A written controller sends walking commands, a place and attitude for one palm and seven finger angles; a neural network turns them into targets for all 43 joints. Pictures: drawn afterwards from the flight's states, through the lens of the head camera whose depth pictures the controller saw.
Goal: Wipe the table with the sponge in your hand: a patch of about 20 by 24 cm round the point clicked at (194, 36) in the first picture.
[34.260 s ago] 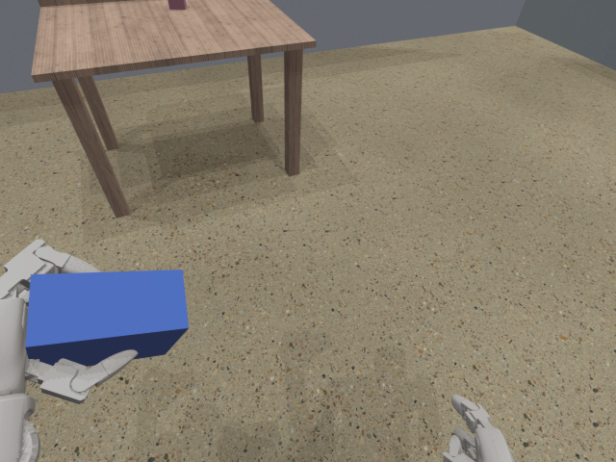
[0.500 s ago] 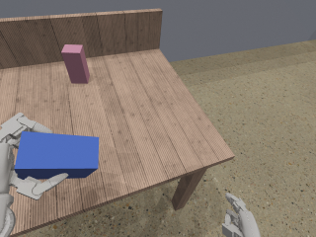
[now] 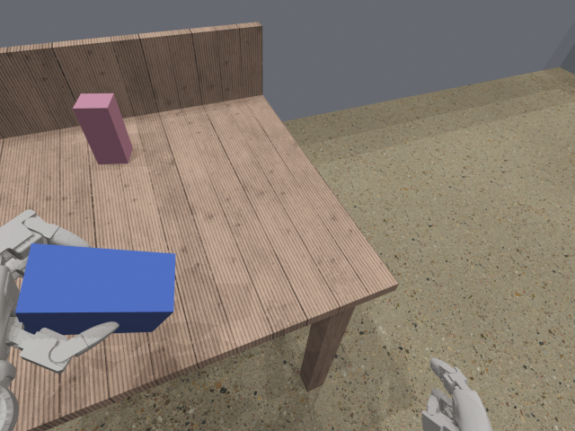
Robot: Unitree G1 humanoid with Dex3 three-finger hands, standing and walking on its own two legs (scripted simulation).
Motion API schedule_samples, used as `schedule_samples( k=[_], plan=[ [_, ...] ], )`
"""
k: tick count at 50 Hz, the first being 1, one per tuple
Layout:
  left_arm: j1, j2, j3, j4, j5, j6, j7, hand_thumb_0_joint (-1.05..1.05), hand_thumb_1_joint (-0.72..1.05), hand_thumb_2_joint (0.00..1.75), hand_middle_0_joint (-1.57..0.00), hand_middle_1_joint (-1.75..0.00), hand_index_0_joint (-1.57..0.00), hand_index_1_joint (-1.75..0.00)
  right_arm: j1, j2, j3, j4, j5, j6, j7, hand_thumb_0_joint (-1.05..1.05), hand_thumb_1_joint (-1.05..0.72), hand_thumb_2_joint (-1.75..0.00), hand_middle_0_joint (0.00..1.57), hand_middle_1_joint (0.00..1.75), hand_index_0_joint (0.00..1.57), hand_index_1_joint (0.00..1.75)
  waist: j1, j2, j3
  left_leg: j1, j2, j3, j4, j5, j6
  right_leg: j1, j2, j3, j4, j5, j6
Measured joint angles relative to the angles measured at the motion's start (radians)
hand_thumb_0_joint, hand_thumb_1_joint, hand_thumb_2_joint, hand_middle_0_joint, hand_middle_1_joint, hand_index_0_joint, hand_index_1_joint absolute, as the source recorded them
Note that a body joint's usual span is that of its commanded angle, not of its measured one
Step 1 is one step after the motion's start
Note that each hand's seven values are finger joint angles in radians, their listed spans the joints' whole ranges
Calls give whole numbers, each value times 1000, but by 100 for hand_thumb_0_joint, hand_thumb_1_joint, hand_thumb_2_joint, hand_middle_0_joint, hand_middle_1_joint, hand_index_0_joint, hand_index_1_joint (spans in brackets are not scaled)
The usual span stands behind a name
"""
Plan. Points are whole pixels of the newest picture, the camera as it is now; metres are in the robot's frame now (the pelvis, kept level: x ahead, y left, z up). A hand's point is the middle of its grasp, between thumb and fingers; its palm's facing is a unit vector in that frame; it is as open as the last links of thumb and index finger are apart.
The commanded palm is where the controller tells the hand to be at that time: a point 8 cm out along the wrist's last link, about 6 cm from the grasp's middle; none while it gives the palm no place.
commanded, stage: shuffle to correct the standing spot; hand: left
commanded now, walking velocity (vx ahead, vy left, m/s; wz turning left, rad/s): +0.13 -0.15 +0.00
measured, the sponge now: (123, 295) +0.23 +0.19 +0.13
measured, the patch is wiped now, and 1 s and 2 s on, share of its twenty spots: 0.00 0.00 0.00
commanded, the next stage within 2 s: none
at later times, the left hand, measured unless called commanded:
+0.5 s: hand (62, 298) +0.21 +0.24 +0.16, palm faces +0.32 -0.87 -0.38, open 10.4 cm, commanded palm +0.16 +0.28 +0.18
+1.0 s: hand (66, 295) +0.21 +0.23 +0.16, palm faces +0.32 -0.86 -0.39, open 10.4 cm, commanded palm +0.15 +0.28 +0.18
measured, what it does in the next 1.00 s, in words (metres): stands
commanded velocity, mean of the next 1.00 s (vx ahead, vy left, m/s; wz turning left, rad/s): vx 0.14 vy -0.14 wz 0.00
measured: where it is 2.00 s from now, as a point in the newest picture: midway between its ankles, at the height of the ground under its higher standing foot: outside the picture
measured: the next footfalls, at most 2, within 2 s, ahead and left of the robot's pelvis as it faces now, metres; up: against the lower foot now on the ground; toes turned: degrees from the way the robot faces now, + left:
none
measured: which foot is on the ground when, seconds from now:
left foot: down 0.00-1.00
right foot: down 0.00-1.00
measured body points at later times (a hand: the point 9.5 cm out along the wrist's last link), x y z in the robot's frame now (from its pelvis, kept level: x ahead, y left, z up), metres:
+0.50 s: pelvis +0.00 +0.00 +0.00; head +0.00 +0.01 +0.45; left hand +0.19 +0.28 +0.18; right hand +0.16 -0.23 -0.07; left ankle +0.00 +0.14 -0.73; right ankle -0.01 -0.05 -0.73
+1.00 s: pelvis +0.00 +0.00 +0.00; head +0.01 +0.00 +0.45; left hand +0.19 +0.28 +0.18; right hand +0.17 -0.23 -0.07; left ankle +0.00 +0.14 -0.73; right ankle -0.01 -0.05 -0.73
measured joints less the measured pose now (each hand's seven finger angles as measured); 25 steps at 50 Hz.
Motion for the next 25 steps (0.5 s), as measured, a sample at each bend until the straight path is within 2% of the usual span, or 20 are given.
schedule_samples(
  k=[10,25],
  plan=[
    [-1,0,-3,4,10,2,8,-1,-53,103,-71,-132,-72,-131,13,16,14,14,-3,8,-3,1,-90,-90,20,30,20,30,7,-12,6,24,-1,2,-34,19,-12,15,-1,2,-15,10,2],
    [-5,-3,-15,18,16,8,4,-1,-53,103,-71,-132,-72,-131,1,26,28,6,-1,5,2,1,-90,-90,21,30,20,30,13,-4,10,29,-7,0,-53,32,-9,20,-7,0,-31,20,2]
  ],
)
